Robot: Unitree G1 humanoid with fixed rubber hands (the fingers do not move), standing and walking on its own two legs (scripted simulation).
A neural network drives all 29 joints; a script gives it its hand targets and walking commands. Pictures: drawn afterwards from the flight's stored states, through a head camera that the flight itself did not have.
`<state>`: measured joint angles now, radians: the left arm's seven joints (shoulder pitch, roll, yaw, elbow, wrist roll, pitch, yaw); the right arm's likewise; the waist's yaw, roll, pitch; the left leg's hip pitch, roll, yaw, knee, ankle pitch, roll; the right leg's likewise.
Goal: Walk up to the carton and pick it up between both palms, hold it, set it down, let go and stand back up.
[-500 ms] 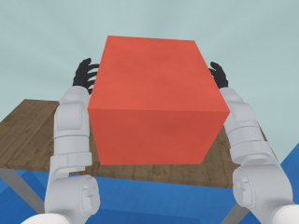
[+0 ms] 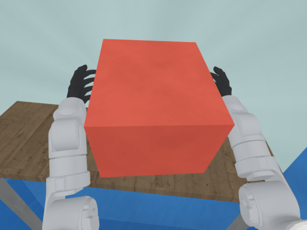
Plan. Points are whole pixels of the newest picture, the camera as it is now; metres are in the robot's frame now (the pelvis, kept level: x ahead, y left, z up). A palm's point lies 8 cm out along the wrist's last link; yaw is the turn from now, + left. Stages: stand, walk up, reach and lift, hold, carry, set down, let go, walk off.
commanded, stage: hold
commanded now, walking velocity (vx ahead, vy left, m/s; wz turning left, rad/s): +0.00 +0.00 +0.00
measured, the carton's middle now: (152, 104) +0.38 +0.00 +0.18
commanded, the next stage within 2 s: none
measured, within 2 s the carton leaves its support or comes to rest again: neither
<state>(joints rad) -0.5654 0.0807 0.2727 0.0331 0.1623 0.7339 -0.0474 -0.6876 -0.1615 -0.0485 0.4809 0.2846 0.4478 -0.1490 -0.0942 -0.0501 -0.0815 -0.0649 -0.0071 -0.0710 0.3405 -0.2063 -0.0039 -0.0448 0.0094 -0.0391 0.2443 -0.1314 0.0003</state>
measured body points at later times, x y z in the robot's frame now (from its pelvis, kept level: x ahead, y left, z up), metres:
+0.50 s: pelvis -0.02 -0.01 +0.00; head -0.09 +0.01 +0.44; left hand +0.36 +0.17 +0.23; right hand +0.36 -0.19 +0.23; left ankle -0.01 +0.12 -0.75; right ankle +0.00 -0.12 -0.75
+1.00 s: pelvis +0.00 +0.01 +0.00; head -0.06 +0.04 +0.44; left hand +0.36 +0.17 +0.21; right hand +0.36 -0.18 +0.21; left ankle -0.01 +0.12 -0.75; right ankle +0.00 -0.12 -0.75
